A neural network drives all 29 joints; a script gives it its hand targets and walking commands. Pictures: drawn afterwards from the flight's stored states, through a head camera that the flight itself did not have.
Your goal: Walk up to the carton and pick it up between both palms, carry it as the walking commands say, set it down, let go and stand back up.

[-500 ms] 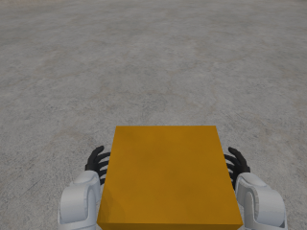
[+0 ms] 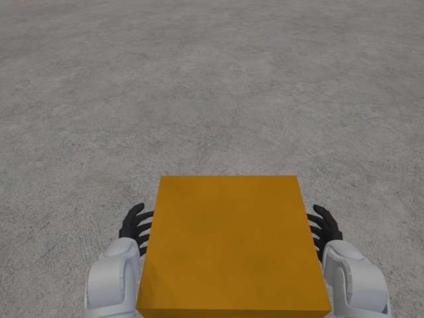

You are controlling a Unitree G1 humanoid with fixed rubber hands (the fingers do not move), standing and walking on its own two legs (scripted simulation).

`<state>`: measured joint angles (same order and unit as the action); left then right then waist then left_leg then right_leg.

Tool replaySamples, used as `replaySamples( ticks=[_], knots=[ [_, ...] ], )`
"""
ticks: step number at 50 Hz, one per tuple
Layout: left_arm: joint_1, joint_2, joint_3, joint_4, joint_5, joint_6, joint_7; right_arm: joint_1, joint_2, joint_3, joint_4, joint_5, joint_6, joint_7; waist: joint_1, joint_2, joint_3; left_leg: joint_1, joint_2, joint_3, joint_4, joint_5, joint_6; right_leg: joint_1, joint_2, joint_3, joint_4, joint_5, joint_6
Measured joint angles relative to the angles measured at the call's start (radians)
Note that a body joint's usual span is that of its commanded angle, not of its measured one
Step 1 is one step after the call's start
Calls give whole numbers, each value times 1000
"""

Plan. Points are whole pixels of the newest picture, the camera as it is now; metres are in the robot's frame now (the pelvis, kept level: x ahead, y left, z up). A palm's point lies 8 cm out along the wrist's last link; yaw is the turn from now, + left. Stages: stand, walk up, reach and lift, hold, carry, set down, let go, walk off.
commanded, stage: hold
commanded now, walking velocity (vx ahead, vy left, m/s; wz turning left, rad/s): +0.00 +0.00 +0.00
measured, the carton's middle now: (228, 261) +0.27 +0.00 -0.02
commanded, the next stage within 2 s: set down in 0.70 s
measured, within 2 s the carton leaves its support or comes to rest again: neither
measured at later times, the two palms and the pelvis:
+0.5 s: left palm (123, 227) +0.29 +0.20 +0.06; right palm (311, 237) +0.28 -0.15 +0.06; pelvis -0.01 +0.04 +0.01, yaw -10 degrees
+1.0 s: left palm (129, 246) +0.28 +0.20 +0.02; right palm (306, 245) +0.29 -0.15 +0.01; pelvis +0.00 +0.01 +0.01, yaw -9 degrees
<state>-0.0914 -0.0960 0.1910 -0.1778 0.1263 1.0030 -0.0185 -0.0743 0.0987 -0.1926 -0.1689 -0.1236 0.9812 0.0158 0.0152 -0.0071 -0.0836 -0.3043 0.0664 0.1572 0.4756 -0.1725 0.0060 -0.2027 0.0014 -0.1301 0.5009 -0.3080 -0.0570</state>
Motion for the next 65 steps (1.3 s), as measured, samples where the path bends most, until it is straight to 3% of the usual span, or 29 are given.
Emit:
replaySamples(
  ticks=[4, 10, 12, 21, 26, 31, 35, 41, 50, 65],
  knots=[
    [-28, -2, 28, 188, 67, -172, -30, -32, -2, -1, 216, -61, -190, 21, 26, -10, 114, 99, -40, -85, -40, 10, -5, 87, 22, 61, -37, 23, 2],
    [36, 24, 24, 167, 30, -239, -19, -4, 0, 48, 240, -42, -266, -3, 111, -22, 121, 128, -59, -177, -78, 11, -17, 73, 58, 167, -61, 63, 3],
    [18, 35, 36, 189, 28, -239, -23, -25, 16, 37, 269, -52, -274, -7, 123, -18, 111, 142, -58, -178, -89, 16, -25, 86, 63, 184, -79, 75, 7],
    [-144, 25, 96, 362, 89, -251, -24, -190, 19, -61, 467, -143, -301, 34, 95, -10, 68, 176, -92, -179, -116, 33, 1, 123, 34, 196, -106, 87, 35],
    [-175, -23, 115, 374, 129, -249, -2, -239, -27, -70, 525, -150, -304, 87, 87, -5, 55, 194, -103, -163, -141, 41, 13, 127, 26, 225, -115, 93, 42],
    [-140, -51, 106, 339, 134, -240, 17, -228, -49, -62, 534, -144, -307, 110, 90, -2, 46, 211, -105, -151, -169, 47, 16, 132, 27, 249, -127, 97, 43],
    [-105, -42, 91, 318, 120, -232, 19, -193, -40, -47, 517, -144, -305, 107, 91, 0, 43, 224, -102, -154, -185, 48, 11, 140, 31, 253, -138, 97, 44],
    [-99, -42, 128, 357, 142, -273, -18, -180, -15, -44, 518, -159, -313, 85, 99, 0, 92, 239, -93, -174, -172, 37, 0, 166, 42, 236, -140, 90, 34],
    [-109, -35, 179, 412, 157, -386, -65, -205, 25, -84, 580, -176, -415, 64, 120, -7, 110, 127, -80, -207, -89, 6, -19, 70, 62, 206, -78, 65, 16],
    [-201, 12, 224, 556, 161, -549, -87, -270, 43, -117, 676, -179, -564, 10, 111, -21, 82, -134, -82, -223, 61, -33, -24, -182, 74, 193, 61, 28, 16]
  ],
)
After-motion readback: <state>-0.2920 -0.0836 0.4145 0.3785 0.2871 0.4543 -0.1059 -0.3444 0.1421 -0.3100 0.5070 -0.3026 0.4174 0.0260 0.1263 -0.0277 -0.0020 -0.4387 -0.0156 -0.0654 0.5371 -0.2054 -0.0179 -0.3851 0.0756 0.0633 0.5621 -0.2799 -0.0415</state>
